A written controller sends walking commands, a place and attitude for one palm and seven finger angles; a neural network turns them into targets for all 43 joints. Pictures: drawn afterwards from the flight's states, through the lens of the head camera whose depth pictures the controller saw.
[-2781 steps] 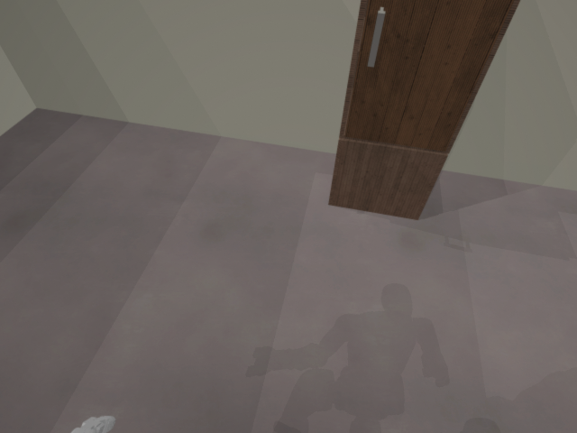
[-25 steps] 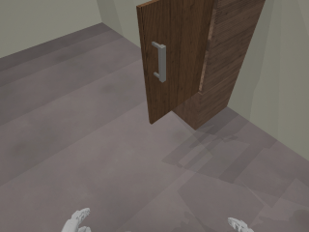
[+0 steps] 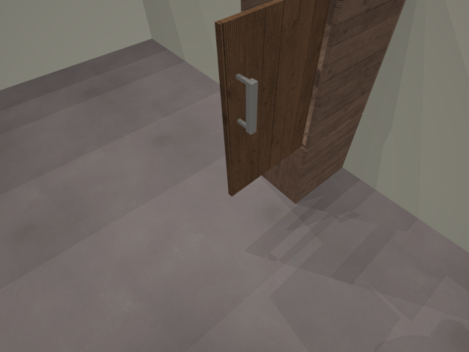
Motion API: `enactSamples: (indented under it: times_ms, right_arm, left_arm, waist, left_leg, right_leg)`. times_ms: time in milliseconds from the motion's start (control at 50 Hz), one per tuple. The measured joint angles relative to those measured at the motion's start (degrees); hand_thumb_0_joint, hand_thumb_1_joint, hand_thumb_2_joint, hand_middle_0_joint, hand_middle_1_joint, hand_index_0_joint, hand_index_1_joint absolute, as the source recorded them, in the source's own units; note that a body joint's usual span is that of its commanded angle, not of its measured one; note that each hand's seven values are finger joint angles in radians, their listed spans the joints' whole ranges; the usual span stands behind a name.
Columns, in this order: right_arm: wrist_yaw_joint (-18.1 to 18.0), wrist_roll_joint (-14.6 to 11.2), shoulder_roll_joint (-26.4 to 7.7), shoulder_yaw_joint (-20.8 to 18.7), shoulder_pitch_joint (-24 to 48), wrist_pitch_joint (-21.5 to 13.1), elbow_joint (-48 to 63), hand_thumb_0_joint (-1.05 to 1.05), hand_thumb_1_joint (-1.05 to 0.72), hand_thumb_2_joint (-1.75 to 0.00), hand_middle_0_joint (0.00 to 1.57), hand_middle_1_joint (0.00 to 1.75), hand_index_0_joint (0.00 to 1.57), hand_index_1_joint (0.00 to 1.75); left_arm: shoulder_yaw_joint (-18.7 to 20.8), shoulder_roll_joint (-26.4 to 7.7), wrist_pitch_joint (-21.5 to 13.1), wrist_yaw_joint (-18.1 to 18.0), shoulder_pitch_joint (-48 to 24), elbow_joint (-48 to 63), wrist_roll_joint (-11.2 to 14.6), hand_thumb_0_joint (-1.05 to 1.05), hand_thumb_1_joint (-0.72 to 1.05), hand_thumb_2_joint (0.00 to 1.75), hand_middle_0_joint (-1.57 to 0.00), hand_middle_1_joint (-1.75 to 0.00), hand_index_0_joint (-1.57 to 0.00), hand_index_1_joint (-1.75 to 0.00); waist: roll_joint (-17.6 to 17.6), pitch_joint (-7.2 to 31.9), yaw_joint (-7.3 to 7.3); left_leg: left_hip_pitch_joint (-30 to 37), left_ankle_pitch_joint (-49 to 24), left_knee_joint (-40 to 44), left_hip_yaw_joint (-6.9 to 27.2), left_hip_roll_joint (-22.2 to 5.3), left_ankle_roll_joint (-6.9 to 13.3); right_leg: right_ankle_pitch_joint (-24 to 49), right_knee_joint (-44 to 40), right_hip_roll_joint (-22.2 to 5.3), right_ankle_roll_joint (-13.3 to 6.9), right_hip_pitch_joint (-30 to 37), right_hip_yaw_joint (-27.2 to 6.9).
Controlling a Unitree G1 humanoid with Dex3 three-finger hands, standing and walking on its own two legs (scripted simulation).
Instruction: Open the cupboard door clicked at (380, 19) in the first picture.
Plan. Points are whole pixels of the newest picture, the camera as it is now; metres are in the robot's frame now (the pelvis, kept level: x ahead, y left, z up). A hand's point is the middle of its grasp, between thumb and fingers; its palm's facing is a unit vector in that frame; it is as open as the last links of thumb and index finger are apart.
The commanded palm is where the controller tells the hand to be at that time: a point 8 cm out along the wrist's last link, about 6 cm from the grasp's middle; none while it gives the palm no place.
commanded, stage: let the arm hang, fingers relaxed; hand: left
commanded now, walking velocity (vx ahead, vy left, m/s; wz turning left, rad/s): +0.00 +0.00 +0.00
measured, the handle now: (245, 104) +0.68 +0.01 +0.04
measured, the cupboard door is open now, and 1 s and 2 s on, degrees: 92 92 92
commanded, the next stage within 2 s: look to check the result in 0.38 s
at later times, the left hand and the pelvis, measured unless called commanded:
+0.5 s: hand out of the picture +0.00 +0.18 -0.17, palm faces +0.02 -0.98 -0.19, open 7.4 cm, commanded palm none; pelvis +0.01 +0.01 +0.00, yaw +0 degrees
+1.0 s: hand out of the picture +0.04 +0.21 -0.17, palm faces +0.00 -0.97 -0.26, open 7.4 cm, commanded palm none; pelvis +0.01 +0.01 +0.00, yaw +0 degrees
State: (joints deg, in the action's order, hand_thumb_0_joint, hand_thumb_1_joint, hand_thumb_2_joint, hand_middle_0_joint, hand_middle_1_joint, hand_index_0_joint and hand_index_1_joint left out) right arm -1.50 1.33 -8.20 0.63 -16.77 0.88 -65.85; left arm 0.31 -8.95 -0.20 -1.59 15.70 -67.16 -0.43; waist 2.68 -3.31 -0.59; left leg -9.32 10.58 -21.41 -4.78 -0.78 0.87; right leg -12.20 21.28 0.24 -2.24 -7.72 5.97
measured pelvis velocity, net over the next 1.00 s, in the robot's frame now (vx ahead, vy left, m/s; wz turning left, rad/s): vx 0.01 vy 0.01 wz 0.00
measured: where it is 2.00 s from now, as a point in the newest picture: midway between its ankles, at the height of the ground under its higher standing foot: outside the picture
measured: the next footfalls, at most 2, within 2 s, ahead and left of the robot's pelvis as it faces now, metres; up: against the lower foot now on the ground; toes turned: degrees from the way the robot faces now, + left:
none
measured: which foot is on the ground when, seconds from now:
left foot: down 0.00-1.00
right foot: down 0.00-1.00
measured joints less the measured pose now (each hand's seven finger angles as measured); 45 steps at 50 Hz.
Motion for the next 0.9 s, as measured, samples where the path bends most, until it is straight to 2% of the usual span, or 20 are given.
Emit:
enactSamples:
  times_ms: [220,460,900]
  right_arm:
    - [-0.09,0.08,1.45,-0.12,0.21,-0.49,-0.58,0.00,-0.91,-0.89,0.19,0.30,0.20,0.30]
    - [-0.23,0.02,0.43,-0.56,0.56,-0.67,-0.49,0.00,-0.91,-0.89,0.19,0.30,0.20,0.30]
    - [0.20,-0.07,-3.23,-0.71,4.48,-0.87,0.21,0.00,-0.91,-0.89,0.19,0.30,0.20,0.30]
  left_arm:
    - [-0.06,1.68,-0.22,-0.42,-1.13,0.48,-0.16,0.01,0.92,0.89,-0.20,-0.30,-0.20,-0.30]
    - [0.09,1.66,-0.41,-0.14,-0.34,0.52,-0.16,0.00,0.91,0.89,-0.20,-0.30,-0.20,-0.30]
    - [0.47,-1.94,-0.58,0.38,-3.63,0.88,-0.31,0.00,0.91,0.89,-0.20,-0.30,-0.20,-0.30]
  waist:
    - [-0.77,0.95,-0.41]
    - [-1.32,0.49,-0.16]
    - [-1.04,-0.15,-0.06]
  left_leg:
    - [0.28,0.38,-0.08,-0.71,0.31,0.37]
    - [0.35,0.60,-0.03,-0.66,0.65,0.72]
    - [1.23,0.09,1.55,-0.51,1.06,0.95]
  right_leg:
    - [-0.47,0.78,-0.37,0.42,-0.26,-0.72]
    - [-0.57,0.55,-0.68,0.79,-0.04,-0.68]
    - [-0.13,-0.96,-0.94,1.10,0.89,-0.56]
